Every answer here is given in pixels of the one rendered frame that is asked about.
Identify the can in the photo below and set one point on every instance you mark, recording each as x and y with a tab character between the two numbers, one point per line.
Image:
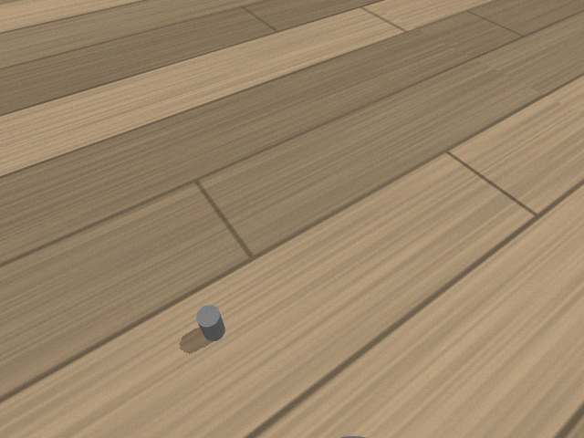
210	322

